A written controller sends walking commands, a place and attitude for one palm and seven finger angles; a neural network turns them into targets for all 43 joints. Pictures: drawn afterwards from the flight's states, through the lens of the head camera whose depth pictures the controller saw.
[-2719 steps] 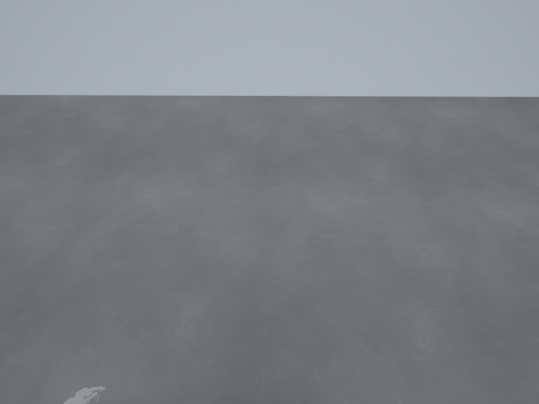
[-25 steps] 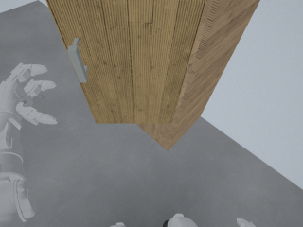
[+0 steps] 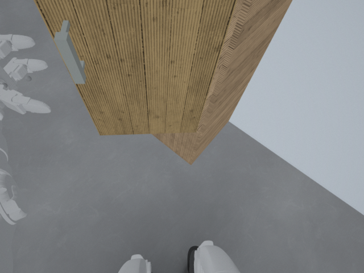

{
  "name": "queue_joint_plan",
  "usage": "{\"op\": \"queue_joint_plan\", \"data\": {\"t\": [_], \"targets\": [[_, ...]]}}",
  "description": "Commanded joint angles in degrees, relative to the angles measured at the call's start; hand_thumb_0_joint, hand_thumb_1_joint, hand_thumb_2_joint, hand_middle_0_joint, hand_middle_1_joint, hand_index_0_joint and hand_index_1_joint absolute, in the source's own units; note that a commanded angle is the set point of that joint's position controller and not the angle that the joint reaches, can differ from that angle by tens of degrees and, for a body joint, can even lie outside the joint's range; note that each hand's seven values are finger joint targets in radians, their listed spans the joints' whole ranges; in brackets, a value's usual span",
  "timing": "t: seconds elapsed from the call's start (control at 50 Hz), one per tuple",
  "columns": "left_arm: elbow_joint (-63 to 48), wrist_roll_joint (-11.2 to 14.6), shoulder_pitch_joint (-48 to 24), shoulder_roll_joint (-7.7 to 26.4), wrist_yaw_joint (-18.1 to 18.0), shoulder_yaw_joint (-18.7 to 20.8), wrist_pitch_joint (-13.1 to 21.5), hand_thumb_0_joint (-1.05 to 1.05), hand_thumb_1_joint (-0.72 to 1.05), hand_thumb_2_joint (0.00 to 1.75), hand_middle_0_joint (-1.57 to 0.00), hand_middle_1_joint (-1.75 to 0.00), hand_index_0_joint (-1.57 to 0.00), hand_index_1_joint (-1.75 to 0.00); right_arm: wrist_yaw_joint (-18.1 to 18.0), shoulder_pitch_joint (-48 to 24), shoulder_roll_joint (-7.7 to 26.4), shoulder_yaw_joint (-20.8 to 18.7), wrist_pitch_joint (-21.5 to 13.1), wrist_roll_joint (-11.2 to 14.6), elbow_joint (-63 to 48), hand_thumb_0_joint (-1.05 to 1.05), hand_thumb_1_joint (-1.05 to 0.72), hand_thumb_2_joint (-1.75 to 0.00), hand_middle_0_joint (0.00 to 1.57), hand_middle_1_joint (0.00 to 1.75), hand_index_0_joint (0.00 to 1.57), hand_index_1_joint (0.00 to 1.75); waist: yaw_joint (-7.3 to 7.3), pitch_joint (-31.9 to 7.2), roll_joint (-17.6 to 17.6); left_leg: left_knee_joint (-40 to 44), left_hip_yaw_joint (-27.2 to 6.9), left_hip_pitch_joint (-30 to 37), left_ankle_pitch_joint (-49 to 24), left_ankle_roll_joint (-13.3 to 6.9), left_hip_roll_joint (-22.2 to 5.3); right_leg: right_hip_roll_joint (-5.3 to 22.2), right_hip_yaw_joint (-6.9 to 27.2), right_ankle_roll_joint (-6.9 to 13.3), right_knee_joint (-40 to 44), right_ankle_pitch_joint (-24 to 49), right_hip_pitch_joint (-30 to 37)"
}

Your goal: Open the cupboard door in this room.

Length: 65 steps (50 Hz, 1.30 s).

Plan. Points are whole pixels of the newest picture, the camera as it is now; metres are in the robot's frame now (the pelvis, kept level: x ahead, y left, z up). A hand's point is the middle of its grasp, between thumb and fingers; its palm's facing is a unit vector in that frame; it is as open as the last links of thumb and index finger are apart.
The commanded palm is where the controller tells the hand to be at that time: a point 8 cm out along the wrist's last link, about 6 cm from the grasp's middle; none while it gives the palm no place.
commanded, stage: move the hooked fingers beside the handle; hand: left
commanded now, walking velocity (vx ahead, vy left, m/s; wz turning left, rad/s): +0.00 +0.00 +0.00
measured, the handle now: (73, 53) +0.57 +0.21 +0.09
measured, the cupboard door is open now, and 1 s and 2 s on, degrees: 44 44 44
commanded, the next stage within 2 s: slide the fingers in behind the handle in 0.96 s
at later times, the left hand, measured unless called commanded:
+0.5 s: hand (31, 71) +0.51 +0.28 +0.09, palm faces +0.02 -1.00 +0.00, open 13.9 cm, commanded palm +0.49 +0.32 +0.09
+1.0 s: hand (31, 72) +0.51 +0.28 +0.10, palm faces +0.01 -1.00 +0.00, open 14.0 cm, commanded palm +0.49 +0.32 +0.09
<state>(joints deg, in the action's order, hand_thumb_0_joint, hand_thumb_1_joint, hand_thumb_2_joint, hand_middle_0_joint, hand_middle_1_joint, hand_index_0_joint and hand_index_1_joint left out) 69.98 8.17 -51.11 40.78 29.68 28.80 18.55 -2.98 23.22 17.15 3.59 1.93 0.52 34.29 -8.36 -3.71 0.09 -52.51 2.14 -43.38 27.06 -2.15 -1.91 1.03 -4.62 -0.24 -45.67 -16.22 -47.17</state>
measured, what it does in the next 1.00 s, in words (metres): stands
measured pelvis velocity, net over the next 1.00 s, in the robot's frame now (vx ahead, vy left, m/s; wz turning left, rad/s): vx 0.02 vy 0.00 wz -0.01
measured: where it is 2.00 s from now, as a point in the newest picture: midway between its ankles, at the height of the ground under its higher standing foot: outside the picture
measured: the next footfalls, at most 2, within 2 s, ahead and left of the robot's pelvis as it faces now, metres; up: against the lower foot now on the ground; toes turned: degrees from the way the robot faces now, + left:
none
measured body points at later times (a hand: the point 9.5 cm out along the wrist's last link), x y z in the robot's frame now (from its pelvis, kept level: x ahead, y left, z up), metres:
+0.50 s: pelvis +0.02 +0.01 +0.00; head +0.16 +0.03 +0.42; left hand +0.51 +0.34 +0.09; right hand +0.00 -0.26 -0.10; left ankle -0.02 +0.09 -0.69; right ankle +0.05 -0.13 -0.69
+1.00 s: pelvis +0.02 +0.00 +0.00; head +0.15 +0.03 +0.42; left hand +0.50 +0.34 +0.10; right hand +0.03 -0.27 -0.10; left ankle -0.02 +0.09 -0.69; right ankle +0.05 -0.13 -0.69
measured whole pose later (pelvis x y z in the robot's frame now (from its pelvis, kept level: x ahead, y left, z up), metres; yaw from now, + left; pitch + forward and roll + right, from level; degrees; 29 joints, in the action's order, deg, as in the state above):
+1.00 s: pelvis +0.02 +0.00 +0.00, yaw -1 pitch +21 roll -4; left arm 68.4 7.5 -51.4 42.1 29.3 30.3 18.3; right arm -1.3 22.9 16.5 3.6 5.9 -0.1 31.7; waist -9.1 -4.4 -0.7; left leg -54.6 1.5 -46.1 29.3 -2.2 -2.9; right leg 0.0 -5.1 -0.5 -46.3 -17.6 -49.3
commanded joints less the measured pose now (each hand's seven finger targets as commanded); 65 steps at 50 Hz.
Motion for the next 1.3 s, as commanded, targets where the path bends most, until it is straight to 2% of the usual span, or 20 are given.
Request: {"op": "queue_joint_plan", "data": {"t": [0.0, 0.14, 0.3, 0.4, 0.48, 0.52, 0.54, 0.6, 0.74, 0.78, 0.82, 0.86, 0.9, 0.94, 0.98, 1.04, 1.1, 1.18, 1.22, 1.28], "targets": [[-10.5, 0.1, -24.7, 21.5, -0.8, 3.8, 3.2, 0.0, -0.5, 0.3, -0.3, -1.2, -0.3, -1.2, -0.9, 9.6, 11.5, -3.9, -0.1, -0.6, -3.5, 0.0, -0.9, -0.9, 0.2, 0.3, 0.2, 0.3, -0.27, -24.7, -8.9, 7.2, -4.7, 9.6, -24.8, 1.8, 0.5, -2.9, 2.5, 2.0, 1.3, 12.6, 15.7], [-9.0, -1.2, -29.2, 23.1, -0.8, 3.4, 3.1, 0.0, -0.5, 0.3, -0.3, -1.2, -0.3, -1.2, -0.6, 11.7, 11.8, -3.8, 1.4, -1.0, -3.1, 0.0, -0.9, -0.9, 0.2, 0.3, 0.2, 0.3, -2.07, -27.7, -12.0, 5.6, -5.3, 11.7, -28.5, 2.1, -0.1, -3.2, 2.3, 1.7, 0.9, 13.6, 13.1], [-11.0, 0.4, -20.6, 22.8, 0.3, 5.9, 2.2, 0.0, -0.5, 0.3, -0.3, -1.2, -0.3, -1.2, 0.6, 12.4, 11.7, -4.5, 3.1, -1.0, -5.0, 0.0, -0.9, -0.9, 0.2, 0.3, 0.2, 0.3, -0.05, -28.3, -8.8, 5.3, -4.4, 10.5, -33.1, 1.5, -0.2, -3.8, 2.3, 2.0, 0.6, 19.3, 17.2], [-16.3, 0.2, -22.9, 22.6, -0.6, 5.8, 3.6, 0.0, -0.5, 0.3, -0.3, -1.2, -0.3, -1.2, 0.8, 12.3, 11.4, -4.7, 3.5, -1.1, -5.4, 0.0, -0.9, -0.9, 0.2, 0.3, 0.2, 0.3, -0.14, -29.6, -13.2, 5.1, -4.6, 14.3, -35.8, 2.1, -0.4, -4.0, 2.1, 2.0, 0.4, 18.9, 15.2], [-13.7, 0.1, -23.2, 21.2, -0.4, 4.5, 3.3, 0.0, -0.5, 0.3, -0.3, -1.2, -0.3, -1.2, 0.8, 12.0, 11.3, -4.6, 3.5, -1.0, -4.3, 0.0, -0.9, -0.9, 0.2, 0.3, 0.2, 0.3, -1.04, -27.8, -12.4, 4.9, -4.6, 13.4, -33.5, 2.0, -0.3, -4.0, 2.1, 1.7, 0.8, 17.6, 14.4], [-15.9, 0.5, -23.5, 20.2, 0.0, 3.8, 3.6, 0.0, -0.5, 0.3, -0.3, -1.2, -0.3, -1.2, 0.7, 12.0, 11.1, -4.8, 3.6, -1.0, -4.1, 0.0, -0.9, -0.9, 0.2, 0.3, 0.2, 0.3, -0.78, -30.1, -15.3, 4.4, -5.2, 17.6, -39.1, 2.9, -0.6, -4.1, 1.7, 1.8, 0.5, 18.9, 13.2], [-14.7, 0.4, -21.9, 19.8, 0.0, 3.6, 3.2, 0.0, -0.5, 0.3, -0.3, -1.2, -0.3, -1.2, 0.8, 11.9, 11.0, -4.8, 3.6, -1.0, -3.9, 0.0, -0.9, -0.9, 0.2, 0.3, 0.2, 0.3, -0.56, -29.0, -13.8, 4.2, -5.4, 17.4, -39.8, 2.9, -0.8, -4.1, 1.5, 1.8, 0.6, 18.7, 12.7], [-13.7, 1.2, -22.5, 17.3, 0.1, 2.1, 2.5, 0.0, -0.5, 0.3, -0.3, -1.2, -0.3, -1.2, 0.7, 11.4, 10.9, -4.5, 3.8, -0.8, -4.2, 0.0, -0.9, -0.9, 0.2, 0.3, 0.2, 0.3, -1.27, -26.6, -12.7, 4.3, -5.2, 15.8, -38.6, 2.6, -0.6, -4.1, 1.5, 1.8, 0.7, 18.9, 12.5], [-11.8, 0.6, -22.9, 17.7, -1.0, 2.0, 2.4, 0.0, -0.5, 0.3, -0.3, -1.2, -0.3, -1.2, 0.8, 10.5, 10.9, -4.4, 3.9, -0.9, -4.3, 0.0, -0.9, -0.9, 0.2, 0.3, 0.2, 0.3, -1.74, -24.7, -9.9, 4.2, -5.1, 13.0, -34.4, 2.3, -0.5, -3.9, 1.6, 1.6, 0.4, 17.6, 12.3], [-12.6, 0.3, -23.3, 19.9, -1.2, 3.5, 2.7, 0.0, -0.5, 0.3, -0.3, -1.2, -0.3, -1.2, 0.7, 10.5, 11.0, -4.4, 3.7, -0.9, -4.8, 0.0, -0.9, -0.9, 0.2, 0.3, 0.2, 0.3, -1.29, -26.9, -9.3, 4.3, -4.6, 10.9, -31.8, 1.8, -0.1, -3.7, 2.1, 1.6, 0.1, 18.3, 15.3], [-15.6, 0.2, -24.3, 21.6, -1.0, 4.6, 3.9, 0.0, -0.5, 0.3, -0.3, -1.2, -0.3, -1.2, 0.5, 10.5, 10.9, -4.5, 3.5, -1.0, -4.8, 0.0, -0.9, -0.9, 0.2, 0.3, 0.2, 0.3, -0.45, -31.0, -13.6, 3.7, -5.0, 14.6, -37.1, 2.7, -0.3, -3.7, 2.1, 1.9, -0.7, 20.3, 15.5], [-15.0, 0.5, -23.2, 18.9, -0.7, 2.9, 3.9, 0.0, -0.5, 0.3, -0.3, -1.2, -0.3, -1.2, 0.7, 10.2, 10.6, -4.4, 3.5, -1.0, -4.6, 0.0, -0.9, -0.9, 0.2, 0.3, 0.2, 0.3, -0.72, -29.6, -13.2, 3.5, -5.2, 15.6, -38.2, 3.0, -0.5, -3.8, 1.7, 1.7, -0.3, 19.4, 13.8], [-13.5, 1.2, -22.7, 18.8, -0.3, 3.2, 3.5, 0.0, -0.5, 0.3, -0.3, -1.2, -0.3, -1.2, 0.6, 10.2, 10.8, -4.3, 3.5, -0.9, -4.7, 0.0, -0.9, -0.9, 0.2, 0.3, 0.2, 0.3, -1.07, -28.0, -10.4, 3.8, -5.2, 13.3, -35.9, 2.3, -0.4, -4.0, 1.8, 1.8, -0.2, 19.4, 14.9], [-13.4, 1.1, -21.8, 18.6, 0.0, 2.9, 2.9, 0.0, -0.5, 0.3, -0.3, -1.2, -0.3, -1.2, 0.7, 10.1, 10.8, -4.2, 3.5, -0.8, -4.8, 0.0, -0.9, -0.9, 0.2, 0.3, 0.2, 0.3, -0.45, -28.5, -12.5, 4.1, -4.9, 13.2, -35.3, 2.4, -0.2, -3.8, 1.9, 1.8, -0.2, 19.1, 15.0], [-12.6, 0.8, -21.0, 19.6, -0.2, 3.4, 2.4, 0.0, -0.5, 0.3, -0.3, -1.2, -0.3, -1.2, 0.6, 10.2, 11.0, -4.3, 3.5, -0.7, -4.8, 0.0, -0.9, -0.9, 0.2, 0.3, 0.2, 0.3, -0.79, -27.0, -9.2, 4.3, -4.8, 11.4, -32.9, 1.9, -0.2, -3.8, 1.9, 1.6, 0.2, 18.4, 15.2], [-15.4, 1.0, -22.1, 19.1, -0.3, 3.2, 3.3, 0.0, -0.5, 0.3, -0.3, -1.2, -0.3, -1.2, 0.7, 10.1, 10.8, -4.3, 3.5, -0.8, -4.9, 0.0, -0.9, -0.9, 0.2, 0.3, 0.2, 0.3, -0.08, -29.2, -13.4, 4.4, -5.0, 14.2, -34.9, 2.6, -0.2, -3.7, 1.8, 1.8, 0.0, 18.2, 14.6], [-16.4, 2.1, -21.7, 15.5, -0.3, 1.3, 3.8, 0.0, -0.5, 0.3, -0.3, -1.2, -0.3, -1.2, 0.8, 10.1, 10.6, -4.5, 3.4, -0.8, -4.9, 0.0, -0.9, -0.9, 0.2, 0.3, 0.2, 0.3, -0.93, -27.9, -11.4, 4.5, -5.1, 14.8, -34.8, 2.4, -0.4, -4.0, 1.5, 1.9, 0.5, 17.4, 13.6], [-11.9, 1.2, -23.2, 14.2, -1.5, -0.4, 2.3, 0.0, -0.5, 0.3, -0.3, -1.2, -0.3, -1.2, 0.6, 9.9, 10.6, -4.2, 3.2, -0.6, -4.1, 0.0, -0.9, -0.9, 0.2, 0.3, 0.2, 0.3, -1.93, -23.0, -8.8, 5.7, -4.4, 9.0, -24.2, 1.3, 0.2, -3.6, 1.9, 1.5, 1.4, 13.3, 13.4], [-14.3, 0.3, -25.4, 18.7, -2.6, 2.6, 3.2, 0.0, -0.5, 0.3, -0.3, -1.2, -0.3, -1.2, 0.4, 10.3, 10.9, -4.2, 3.0, -0.9, -4.0, 0.0, -0.9, -0.9, 0.2, 0.3, 0.2, 0.3, -0.82, -26.2, -10.8, 5.8, -5.1, 10.7, -26.1, 1.8, 0.2, -3.5, 2.0, 1.9, 0.7, 13.8, 14.4], [-14.7, 0.1, -25.1, 16.0, -3.7, 0.8, 4.0, 0.0, -0.5, 0.3, -0.3, -1.2, -0.3, -1.2, 0.5, 10.2, 10.4, -4.2, 2.7, -0.9, -4.1, 0.0, -0.9, -0.9, 0.2, 0.3, 0.2, 0.3, -1.25, -26.5, -10.5, 5.5, -4.8, 11.2, -26.3, 1.9, 0.1, -3.5, 2.0, 1.8, 0.9, 13.8, 14.1]]}}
